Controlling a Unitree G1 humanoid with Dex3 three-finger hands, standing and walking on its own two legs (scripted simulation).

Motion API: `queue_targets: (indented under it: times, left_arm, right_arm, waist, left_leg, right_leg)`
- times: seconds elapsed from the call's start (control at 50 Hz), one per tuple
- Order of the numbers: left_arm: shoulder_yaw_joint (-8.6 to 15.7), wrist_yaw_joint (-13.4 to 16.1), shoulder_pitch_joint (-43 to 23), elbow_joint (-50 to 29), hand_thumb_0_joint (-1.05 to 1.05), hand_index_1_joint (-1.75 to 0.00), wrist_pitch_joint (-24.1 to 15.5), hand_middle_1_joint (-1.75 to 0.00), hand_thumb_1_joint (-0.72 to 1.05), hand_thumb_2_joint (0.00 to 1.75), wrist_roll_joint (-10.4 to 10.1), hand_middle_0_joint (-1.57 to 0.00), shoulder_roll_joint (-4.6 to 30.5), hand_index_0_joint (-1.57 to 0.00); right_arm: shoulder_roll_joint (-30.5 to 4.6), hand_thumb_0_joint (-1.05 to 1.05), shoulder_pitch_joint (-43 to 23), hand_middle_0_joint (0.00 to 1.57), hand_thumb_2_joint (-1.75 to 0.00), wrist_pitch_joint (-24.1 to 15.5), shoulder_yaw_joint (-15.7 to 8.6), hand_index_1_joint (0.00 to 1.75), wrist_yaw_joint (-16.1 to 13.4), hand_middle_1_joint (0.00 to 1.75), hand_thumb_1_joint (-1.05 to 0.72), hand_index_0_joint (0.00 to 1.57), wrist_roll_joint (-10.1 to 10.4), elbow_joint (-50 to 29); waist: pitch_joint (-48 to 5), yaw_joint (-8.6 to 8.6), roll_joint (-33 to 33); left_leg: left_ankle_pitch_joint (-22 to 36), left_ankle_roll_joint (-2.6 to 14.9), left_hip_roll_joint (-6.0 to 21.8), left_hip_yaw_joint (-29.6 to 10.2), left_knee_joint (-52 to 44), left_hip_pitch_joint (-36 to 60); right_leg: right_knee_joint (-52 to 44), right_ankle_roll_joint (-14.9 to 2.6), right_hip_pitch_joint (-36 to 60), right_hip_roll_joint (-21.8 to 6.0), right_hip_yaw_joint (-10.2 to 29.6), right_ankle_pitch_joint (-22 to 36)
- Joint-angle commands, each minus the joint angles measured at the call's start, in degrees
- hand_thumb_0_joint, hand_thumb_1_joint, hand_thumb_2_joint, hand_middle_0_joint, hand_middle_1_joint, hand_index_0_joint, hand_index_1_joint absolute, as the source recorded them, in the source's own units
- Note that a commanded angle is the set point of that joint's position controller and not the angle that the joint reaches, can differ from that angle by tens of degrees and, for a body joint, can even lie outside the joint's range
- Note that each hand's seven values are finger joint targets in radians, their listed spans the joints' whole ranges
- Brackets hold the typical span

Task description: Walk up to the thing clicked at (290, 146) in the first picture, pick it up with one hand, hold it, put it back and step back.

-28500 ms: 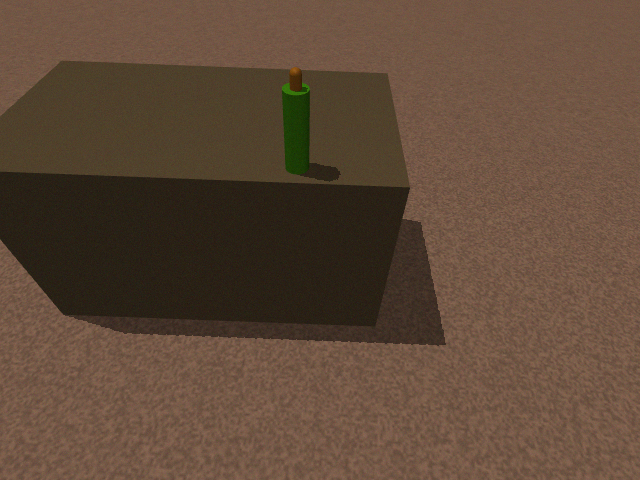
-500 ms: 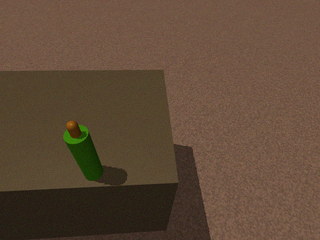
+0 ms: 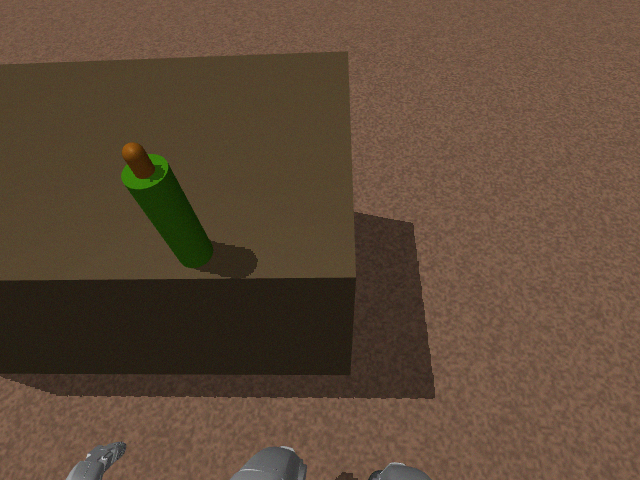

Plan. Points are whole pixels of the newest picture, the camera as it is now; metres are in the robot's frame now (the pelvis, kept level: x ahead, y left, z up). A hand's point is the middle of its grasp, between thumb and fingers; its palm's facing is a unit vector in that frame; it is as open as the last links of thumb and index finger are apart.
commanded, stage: step back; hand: left
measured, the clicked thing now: (168, 209) +0.46 +0.24 +0.01
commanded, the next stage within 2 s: none
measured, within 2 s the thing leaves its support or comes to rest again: neither
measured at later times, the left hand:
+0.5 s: hand out of the picture -0.05 +0.31 -0.16, palm faces -0.05 -0.92 -0.40, open 7.4 cm
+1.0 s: hand out of the picture -0.13 +0.31 -0.15, palm faces -0.02 -0.91 -0.41, open 7.4 cm
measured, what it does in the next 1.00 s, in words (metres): walks backwards: left foot, then right foot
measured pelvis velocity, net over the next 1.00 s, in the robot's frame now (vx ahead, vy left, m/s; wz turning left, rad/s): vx -0.29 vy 0.05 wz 0.00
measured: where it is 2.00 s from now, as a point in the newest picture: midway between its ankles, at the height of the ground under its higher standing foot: outside the picture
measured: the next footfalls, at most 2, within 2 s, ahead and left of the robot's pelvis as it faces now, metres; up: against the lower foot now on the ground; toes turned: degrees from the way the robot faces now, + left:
left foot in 0.16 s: -0.03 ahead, +0.14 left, +0.00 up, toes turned +0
right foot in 0.58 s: -0.17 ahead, -0.10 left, +0.00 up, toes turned -3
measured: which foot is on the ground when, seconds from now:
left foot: up 0.00-0.14, down 0.16-0.62, up 0.64-0.94, down 0.96-1.00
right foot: down 0.00-0.18, up 0.20-0.56, down 0.58-0.98, up 1.00-1.00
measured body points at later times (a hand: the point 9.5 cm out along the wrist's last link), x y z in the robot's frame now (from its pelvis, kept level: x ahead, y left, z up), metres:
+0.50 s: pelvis -0.13 +0.04 +0.00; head -0.07 +0.05 +0.44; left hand -0.05 +0.36 -0.13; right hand +0.00 -0.27 -0.11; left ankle -0.07 +0.14 -0.73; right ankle -0.19 -0.10 -0.68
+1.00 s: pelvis -0.29 +0.05 -0.02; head -0.23 +0.05 +0.43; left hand -0.13 +0.36 -0.12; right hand -0.23 -0.28 -0.14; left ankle -0.28 +0.17 -0.73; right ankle -0.21 -0.09 -0.73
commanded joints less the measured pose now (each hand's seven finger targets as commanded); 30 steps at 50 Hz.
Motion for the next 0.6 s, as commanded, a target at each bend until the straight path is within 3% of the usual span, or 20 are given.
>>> queue_targets:
  times: [0.0, 0.02, 0.08, 0.12, 0.14, 0.16, 0.18, 0.2, 0.22, 0.24, 0.26, 0.32, 0.36, 0.42, 0.46, 0.5, 0.54, 0.56, 0.58]
  left_arm:
    - [5.5, 1.7, 5.6, -4.2, 0.00, -0.30, -0.5, -0.30, 0.90, 0.90, -0.4, -0.20, 16.9, -0.20]
    - [5.7, 1.6, 4.3, -4.9, 0.00, -0.30, -0.4, -0.30, 0.90, 0.90, -0.5, -0.20, 17.5, -0.20]
    - [5.8, 1.1, 1.5, -6.1, 0.00, -0.30, -0.2, -0.30, 0.90, 0.90, -0.8, -0.20, 18.2, -0.20]
    - [5.1, 0.7, -1.8, -7.1, 0.00, -0.30, 0.0, -0.30, 0.90, 0.90, -1.1, -0.20, 18.4, -0.20]
    - [4.6, 0.6, -0.8, -7.2, 0.00, -0.30, 0.3, -0.30, 0.90, 0.90, -1.2, -0.20, 16.2, -0.20]
    - [3.9, 0.8, -2.6, -8.1, 0.00, -0.30, 0.1, -0.30, 0.90, 0.90, -1.5, -0.20, 13.6, -0.20]
    - [5.0, 1.6, -6.2, -7.1, 0.00, -0.30, 0.4, -0.30, 0.90, 0.90, -0.6, -0.20, 15.4, -0.20]
    - [5.1, 1.7, -4.4, -5.8, 0.00, -0.30, 0.7, -0.30, 0.90, 0.90, -0.5, -0.20, 15.6, -0.20]
    - [4.9, 1.7, -1.5, -4.8, 0.00, -0.30, 0.8, -0.30, 0.90, 0.90, -1.2, -0.20, 14.3, -0.20]
    - [5.0, 1.5, 0.8, -3.7, 0.00, -0.30, 0.7, -0.30, 0.90, 0.90, -1.9, -0.20, 13.5, -0.20]
    - [5.2, 1.4, 3.5, -3.3, 0.00, -0.30, 0.6, -0.30, 0.90, 0.90, -1.8, -0.20, 13.9, -0.20]
    - [5.1, 1.0, 5.2, -2.8, 0.00, -0.30, 0.3, -0.30, 0.90, 0.90, -1.2, -0.20, 13.3, -0.20]
    - [4.9, 0.7, 3.3, -4.0, 0.00, -0.30, 0.1, -0.30, 0.90, 0.90, -0.9, -0.20, 13.4, -0.20]
    - [4.6, 0.5, 3.9, -4.3, 0.00, -0.30, -0.3, -0.30, 0.90, 0.90, -1.0, -0.20, 13.0, -0.20]
    - [4.7, 0.4, 5.2, -3.6, 0.00, -0.30, -0.5, -0.30, 0.90, 0.90, -0.9, -0.20, 13.2, -0.20]
    - [4.7, 0.2, 8.1, -2.1, 0.00, -0.30, -0.7, -0.30, 0.90, 0.90, -0.7, -0.20, 13.3, -0.20]
    - [4.8, 0.0, 13.5, 0.2, 0.00, -0.30, -1.0, -0.30, 0.90, 0.90, -0.5, -0.20, 13.0, -0.20]
    - [5.3, 0.1, 13.1, 0.0, 0.00, -0.30, -1.4, -0.30, 0.90, 0.90, 0.2, -0.20, 14.4, -0.20]
    - [6.3, 0.1, 11.7, -1.1, 0.00, -0.30, -1.7, -0.30, 0.90, 0.90, 1.0, -0.20, 18.1, -0.20]
  right_arm:
    - [-9.2, 0.00, -0.4, 0.20, -0.90, -1.8, -2.2, 0.30, -0.5, 0.30, -0.90, 0.20, -0.6, -6.3]
    - [-9.3, 0.00, 1.2, 0.20, -0.90, -1.8, -2.3, 0.30, -0.4, 0.30, -0.90, 0.20, -0.8, -5.9]
    - [-9.1, 0.00, 5.3, 0.20, -0.90, -2.0, -3.0, 0.30, 0.2, 0.30, -0.90, 0.20, -0.9, -4.2]
    - [-9.7, 0.00, 8.9, 0.20, -0.90, -1.9, -3.8, 0.30, 0.7, 0.30, -0.90, 0.20, -1.4, -2.9]
    - [-11.2, 0.00, 7.7, 0.20, -0.90, -2.0, -4.2, 0.30, 0.8, 0.30, -0.90, 0.20, -2.0, -3.7]
    - [-16.9, 0.00, 4.2, 0.20, -0.90, -1.9, -5.4, 0.30, 1.3, 0.30, -0.90, 0.20, -2.0, -5.2]
    - [-20.1, 0.00, 3.1, 0.20, -0.90, -2.1, -6.3, 0.30, 1.4, 0.30, -0.90, 0.20, -1.9, -5.9]
    - [-16.8, 0.00, 0.9, 0.20, -0.90, -2.5, -5.7, 0.30, 0.9, 0.30, -0.90, 0.20, -2.0, -6.1]
    - [-14.1, 0.00, -2.5, 0.20, -0.90, -2.5, -4.4, 0.30, 0.6, 0.30, -0.90, 0.20, -2.1, -6.8]
    - [-11.8, 0.00, -4.3, 0.20, -0.90, -2.6, -3.6, 0.30, 0.2, 0.30, -0.90, 0.20, -2.1, -7.2]
    - [-11.8, 0.00, -4.7, 0.20, -0.90, -2.7, -3.8, 0.30, 0.0, 0.30, -0.90, 0.20, -1.8, -7.8]
    - [-10.1, 0.00, -3.2, 0.20, -0.90, -2.6, -3.6, 0.30, -0.1, 0.30, -0.90, 0.20, -1.5, -8.5]
    - [-10.5, 0.00, -0.4, 0.20, -0.90, -2.7, -4.0, 0.30, -0.2, 0.30, -0.90, 0.20, -1.3, -8.1]
    - [-11.1, 0.00, 0.7, 0.20, -0.90, -2.6, -4.3, 0.30, -0.1, 0.30, -0.90, 0.20, -1.2, -8.7]
    - [-12.1, 0.00, -0.5, 0.20, -0.90, -2.2, -4.5, 0.30, 0.1, 0.30, -0.90, 0.20, -1.4, -9.5]
    - [-12.7, 0.00, -2.1, 0.20, -0.90, -1.8, -4.7, 0.30, 0.3, 0.30, -0.90, 0.20, -1.2, -10.1]
    - [-13.3, 0.00, -4.2, 0.20, -0.90, -1.2, -4.8, 0.30, 0.5, 0.30, -0.90, 0.20, -0.6, -10.3]
    - [-11.2, 0.00, -3.5, 0.20, -0.90, -1.1, -4.1, 0.30, 0.7, 0.30, -0.90, 0.20, -0.3, -10.0]
    - [-8.5, 0.00, -3.3, 0.20, -0.90, -1.1, -3.4, 0.30, 0.9, 0.30, -0.90, 0.20, 0.0, -10.8]
  waist:
    - [-15.9, 3.21, -14.6]
    - [-16.7, 2.04, -15.4]
    - [-17.9, -0.25, -14.2]
    - [-17.1, -3.33, -12.0]
    - [-15.4, -3.36, -5.9]
    - [-13.6, -3.62, 10.7]
    - [-11.4, -6.16, 13.0]
    - [-10.2, -4.07, 5.5]
    - [-9.5, -1.53, 2.2]
    - [-8.4, 0.16, 2.0]
    - [-8.6, 1.04, 4.0]
    - [-9.7, -0.35, 4.2]
    - [-10.3, -2.46, 4.4]
    - [-13.0, -3.40, 5.6]
    - [-13.9, -2.90, 6.7]
    - [-14.7, -2.13, 7.5]
    - [-16.5, 0.82, 6.7]
    - [-15.6, 0.94, 3.3]
    - [-13.1, 0.25, -8.3]
  left_leg:
    - [-1.1, 0.13, 2.9, 1.5, -10.1, -6.2]
    - [-0.3, 0.59, 4.0, 2.5, -13.7, -3.0]
    - [3.5, 1.87, 3.3, 6.1, -21.8, 4.1]
    - [13.4, 3.40, 4.0, 7.2, -29.4, 13.0]
    - [16.9, 5.50, 9.8, -0.9, -36.2, 13.5]
    - [24.2, 12.34, 21.9, -17.2, -41.2, 12.1]
    - [26.6, 19.28, 28.1, -24.7, -44.8, 4.5]
    - [32.1, 17.90, 26.1, -18.7, -42.3, 5.3]
    - [36.8, 14.89, 21.8, -11.9, -39.8, 7.3]
    - [38.7, 13.00, 19.5, -8.4, -38.5, 9.2]
    - [39.3, 12.78, 19.0, -6.4, -37.4, 11.0]
    - [40.1, 15.23, 19.7, -5.1, -36.3, 15.7]
    - [38.7, 15.41, 19.5, -5.0, -36.0, 19.9]
    - [38.4, 15.94, 21.1, -4.9, -34.8, 22.4]
    - [35.2, 14.84, 21.2, -4.7, -34.2, 19.0]
    - [30.2, 13.37, 20.8, -4.6, -33.9, 16.0]
    - [26.5, 10.85, 19.8, -3.1, -31.0, 11.6]
    - [21.1, 7.62, 17.5, -1.9, -28.8, 5.9]
    - [10.1, 3.91, 10.3, 1.7, -20.7, -4.2]
  right_leg:
    - [-3.4, -11.88, 23.0, -15.8, 15.8, 39.9]
    - [-3.2, -11.50, 20.8, -16.0, 15.8, 37.7]
    - [-2.8, -9.49, 15.3, -14.5, 14.2, 30.0]
    - [-1.6, -6.37, 5.1, -13.5, 12.4, 19.8]
    - [3.0, -3.54, 0.1, -9.5, 10.2, 11.3]
    - [14.2, 0.46, -8.3, 3.2, 1.0, -9.4]
    - [28.7, 1.15, -6.4, 7.2, 7.9, -24.1]
    - [35.0, 0.69, -7.5, 7.5, 12.6, -22.5]
    - [38.0, 0.41, -10.2, 8.2, 14.6, -19.4]
    - [39.5, 0.40, -12.1, 8.3, 13.8, -16.0]
    - [39.9, 0.65, -12.7, 8.0, 13.4, -14.1]
    - [37.1, 3.44, -11.5, 7.1, 11.8, -13.7]
    - [31.4, 4.17, -12.4, 6.7, 11.0, -13.5]
    - [21.8, 4.41, -8.6, 4.9, 8.5, -14.6]
    - [13.4, 3.85, -3.0, 3.0, 5.8, -13.5]
    - [6.2, 2.96, 1.3, 2.9, 3.9, -10.4]
    - [-7.2, 1.17, 9.1, 2.6, 1.8, -0.5]
    - [-9.9, -0.08, 12.1, 0.7, 5.8, 1.5]
    - [-13.1, -3.35, 12.6, -8.4, 21.3, -1.1]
